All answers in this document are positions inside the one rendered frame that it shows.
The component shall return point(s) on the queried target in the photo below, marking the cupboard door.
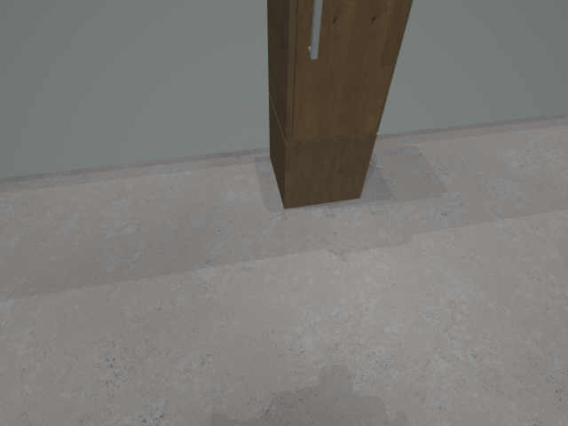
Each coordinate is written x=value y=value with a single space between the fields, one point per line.
x=342 y=92

